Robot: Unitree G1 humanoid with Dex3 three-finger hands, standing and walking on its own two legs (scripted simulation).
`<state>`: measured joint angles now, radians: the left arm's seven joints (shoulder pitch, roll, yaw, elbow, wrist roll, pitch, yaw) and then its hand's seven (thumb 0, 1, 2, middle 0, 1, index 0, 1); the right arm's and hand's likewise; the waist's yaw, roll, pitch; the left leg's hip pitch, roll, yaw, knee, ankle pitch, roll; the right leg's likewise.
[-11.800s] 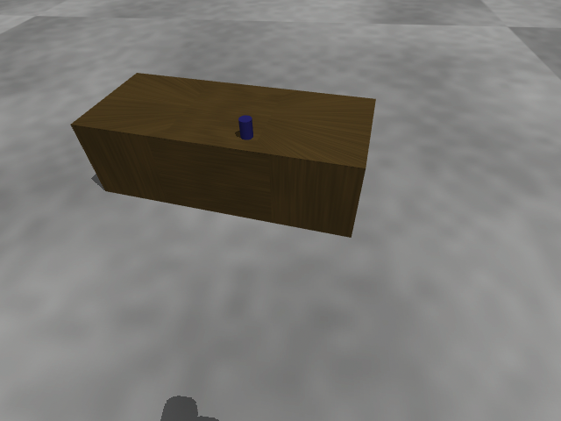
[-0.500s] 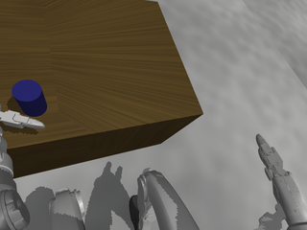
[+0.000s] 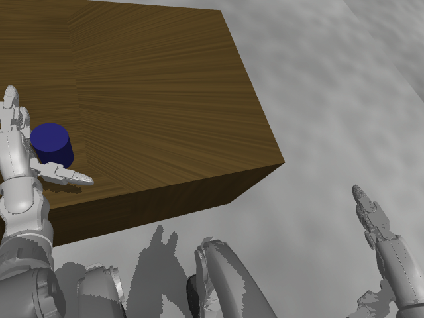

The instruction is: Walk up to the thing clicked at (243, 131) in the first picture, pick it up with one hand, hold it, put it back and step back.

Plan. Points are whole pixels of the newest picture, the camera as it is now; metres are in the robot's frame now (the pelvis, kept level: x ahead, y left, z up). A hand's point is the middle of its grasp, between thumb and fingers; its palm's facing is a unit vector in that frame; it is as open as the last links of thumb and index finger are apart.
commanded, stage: close in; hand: left
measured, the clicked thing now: (54, 148) +0.50 +0.19 -0.09
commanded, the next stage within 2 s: close in 0.06 s
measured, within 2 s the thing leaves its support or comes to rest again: leaves its support in 0.96 s
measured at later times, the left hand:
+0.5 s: hand (52, 145) +0.50 +0.19 -0.07, palm faces +0.13 -0.99 +0.00, open 16.0 cm
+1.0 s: hand (52, 133) +0.51 +0.18 -0.06, palm faces +0.13 -0.99 +0.00, open 8.1 cm
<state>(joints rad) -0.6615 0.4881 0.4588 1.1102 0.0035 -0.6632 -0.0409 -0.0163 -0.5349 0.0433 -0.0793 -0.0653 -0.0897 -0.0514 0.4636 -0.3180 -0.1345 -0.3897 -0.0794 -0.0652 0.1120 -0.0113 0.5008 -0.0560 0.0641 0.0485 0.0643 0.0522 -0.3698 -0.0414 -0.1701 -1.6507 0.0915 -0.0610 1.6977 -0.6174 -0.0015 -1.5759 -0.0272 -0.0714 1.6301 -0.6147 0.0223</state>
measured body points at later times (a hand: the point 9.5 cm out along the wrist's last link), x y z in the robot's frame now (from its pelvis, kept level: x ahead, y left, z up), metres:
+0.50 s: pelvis -0.01 +0.00 -0.01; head +0.19 +0.09 +0.39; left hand +0.48 +0.24 -0.07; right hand +0.18 -0.25 +0.12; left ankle +0.06 +0.12 -0.52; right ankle +0.06 -0.14 -0.52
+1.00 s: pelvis -0.01 +0.00 -0.01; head +0.19 +0.09 +0.39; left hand +0.50 +0.24 -0.06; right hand +0.17 -0.25 +0.12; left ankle +0.06 +0.12 -0.52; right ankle +0.06 -0.14 -0.52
